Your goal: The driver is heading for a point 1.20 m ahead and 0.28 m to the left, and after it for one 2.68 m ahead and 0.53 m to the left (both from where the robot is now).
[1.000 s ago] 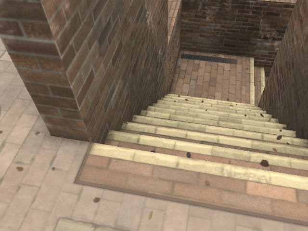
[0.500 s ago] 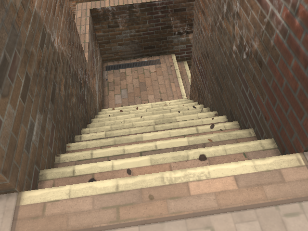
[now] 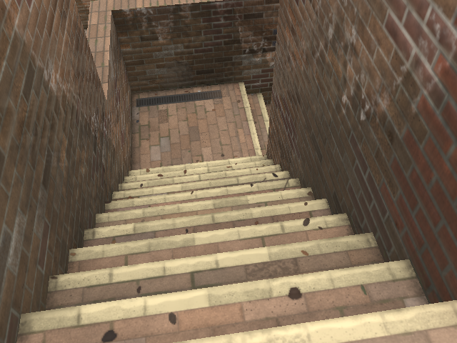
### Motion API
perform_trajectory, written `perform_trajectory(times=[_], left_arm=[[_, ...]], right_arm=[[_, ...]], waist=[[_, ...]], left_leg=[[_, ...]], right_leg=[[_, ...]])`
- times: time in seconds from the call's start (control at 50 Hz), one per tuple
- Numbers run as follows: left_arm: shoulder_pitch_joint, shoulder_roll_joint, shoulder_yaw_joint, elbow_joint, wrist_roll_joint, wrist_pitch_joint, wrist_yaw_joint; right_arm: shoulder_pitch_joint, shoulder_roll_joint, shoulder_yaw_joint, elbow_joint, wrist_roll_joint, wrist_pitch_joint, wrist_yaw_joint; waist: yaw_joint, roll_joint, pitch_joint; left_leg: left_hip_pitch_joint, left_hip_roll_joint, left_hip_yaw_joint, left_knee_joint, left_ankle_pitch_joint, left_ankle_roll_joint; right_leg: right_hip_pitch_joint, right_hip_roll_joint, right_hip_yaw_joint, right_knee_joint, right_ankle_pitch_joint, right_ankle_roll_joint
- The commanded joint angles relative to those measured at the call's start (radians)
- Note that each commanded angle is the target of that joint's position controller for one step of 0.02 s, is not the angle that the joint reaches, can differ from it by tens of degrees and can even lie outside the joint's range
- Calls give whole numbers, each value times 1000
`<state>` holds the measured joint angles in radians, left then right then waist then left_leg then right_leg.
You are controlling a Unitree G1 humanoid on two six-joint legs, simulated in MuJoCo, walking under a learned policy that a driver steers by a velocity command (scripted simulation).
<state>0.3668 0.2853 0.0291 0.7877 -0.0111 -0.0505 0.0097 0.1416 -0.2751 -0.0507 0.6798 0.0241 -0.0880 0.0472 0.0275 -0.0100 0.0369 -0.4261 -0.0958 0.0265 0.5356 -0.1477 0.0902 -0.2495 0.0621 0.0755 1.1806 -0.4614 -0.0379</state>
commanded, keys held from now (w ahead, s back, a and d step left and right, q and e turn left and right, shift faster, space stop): w+q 0.86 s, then w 0.02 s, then w+e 0.12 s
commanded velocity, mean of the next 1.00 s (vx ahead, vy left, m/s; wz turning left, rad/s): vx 0.50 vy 0.00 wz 0.49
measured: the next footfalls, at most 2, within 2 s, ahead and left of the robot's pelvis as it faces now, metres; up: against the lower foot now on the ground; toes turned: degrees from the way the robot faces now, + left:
right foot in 0.34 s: +0.37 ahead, -0.12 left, +0.00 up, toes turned +17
left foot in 0.88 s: +0.37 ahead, +0.21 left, +0.00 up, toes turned +32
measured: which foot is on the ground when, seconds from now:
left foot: down 0.00-0.36, up 0.38-0.86, down 0.88-1.00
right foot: up 0.00-0.32, down 0.34-0.86, up 0.88-1.00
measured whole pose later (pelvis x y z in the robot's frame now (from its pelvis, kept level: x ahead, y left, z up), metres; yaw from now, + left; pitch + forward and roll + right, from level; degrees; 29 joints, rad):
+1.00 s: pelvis +0.39 +0.09 -0.04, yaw +31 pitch +1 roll +1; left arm 0.21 0.31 0.06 0.77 -0.04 -0.06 0.02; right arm 0.38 -0.26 -0.05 0.76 0.01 0.00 0.03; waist -0.01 -0.04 0.00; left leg -0.47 -0.02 0.03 0.95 -0.50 0.03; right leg -0.57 -0.01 0.10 1.42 -0.55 0.00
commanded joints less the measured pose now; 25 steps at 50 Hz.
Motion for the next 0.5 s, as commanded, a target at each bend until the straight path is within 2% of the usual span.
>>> perform_trajectory(times=[0.02,0.04,0.06,0.1,0.12,0.18,0.22,0.26,0.28,0.32,0.34,0.36,0.38,0.4,0.42,0.44,0.46,0.48,0.5], left_arm=[[-111,145,33,-138,4,-64,-3],[-84,135,34,-138,11,-61,-4],[-59,123,33,-135,17,-56,-2],[-65,103,26,-142,26,-42,8],[-101,87,19,-158,28,-37,13],[-228,50,1,-185,30,-44,12],[-293,57,6,-209,35,-56,2],[-310,72,14,-219,26,-60,-11],[-288,65,17,-217,25,-60,-11],[-225,92,33,-208,20,-62,-14],[-154,102,43,-195,22,-64,-12],[-18,154,59,-180,28,-62,-6],[35,195,68,-166,34,-44,-8],[58,191,73,-142,6,-27,-22],[25,134,64,-155,0,-27,-23],[-45,104,52,-167,11,-25,-25],[-100,80,42,-175,18,-30,-29],[-132,71,41,-167,21,-35,-27],[-139,55,40,-156,22,-42,-27]], right_arm=[[137,-116,-36,-40,-16,14,-19],[125,-107,-32,-49,-33,13,-24],[120,-96,-31,-48,-30,14,-27],[140,-105,-34,-35,-20,13,-35],[155,-122,-39,-29,-20,16,-42],[179,-154,-50,-17,-8,31,-62],[234,-159,-50,4,-8,49,-72],[261,-154,-48,11,-5,64,-78],[273,-142,-47,13,-17,72,-77],[243,-134,-47,-10,-2,86,-81],[216,-122,-42,-27,4,88,-84],[213,-62,-20,-53,-2,89,-80],[416,-11,-9,-21,-6,91,-82],[469,-64,-16,-24,27,86,-77],[369,-139,-41,-7,31,94,-82],[277,-167,-52,-24,22,108,-90],[258,-160,-56,-25,10,123,-95],[269,-145,-59,-27,4,133,-94],[280,-129,-59,-26,4,138,-92]], waist=[[-67,-11,-60],[-30,18,-60],[-10,46,-62],[0,60,-50],[-8,66,-40],[-52,71,-26],[-82,85,-46],[-83,94,-57],[-67,115,-91],[-15,129,-81],[37,125,-94],[90,11,-189],[13,-262,-307],[2,-382,-288],[25,-185,-142],[18,-84,-49],[-3,-65,-6],[-32,-88,4],[-45,-103,3]], left_leg=[[419,305,-508,-272,-8,210],[350,272,-463,-287,71,208],[316,251,-436,-297,127,213],[238,237,-381,-301,221,223],[202,226,-353,-301,251,221],[99,163,-281,-264,266,161],[87,153,-304,-217,282,133],[128,167,-355,-166,200,118],[114,167,-370,-136,247,118],[142,170,-431,-80,177,104],[137,145,-428,-2,164,76],[63,77,-368,260,-15,25],[-116,-38,-272,578,-506,-39],[-304,-4,-234,754,-506,-50],[-353,43,-225,848,-383,-63],[-339,66,-189,882,-286,-66],[-304,91,-200,877,-229,-72],[-262,121,-209,851,-194,-73],[-235,145,-201,806,-178,-68]], right_leg=[[-481,-106,47,75,114,11],[-423,-126,47,25,149,20],[-398,-135,40,-22,158,35],[-379,-143,8,-128,152,71],[-371,-136,-7,-201,181,87],[-263,-96,-33,-453,437,96],[-190,-52,-32,-528,584,82],[-161,-37,-16,-585,552,61],[-81,-17,-27,-528,546,58],[-20,-24,-19,-579,437,35],[64,-43,-13,-634,427,16],[261,-201,148,-691,429,-40],[469,-398,402,-667,480,-177],[435,-479,677,-817,112,-246],[310,-434,618,-871,-43,-220],[175,-403,493,-890,-4,-197],[76,-368,393,-909,89,-199],[22,-336,310,-915,138,-185],[4,-305,238,-926,177,-169]])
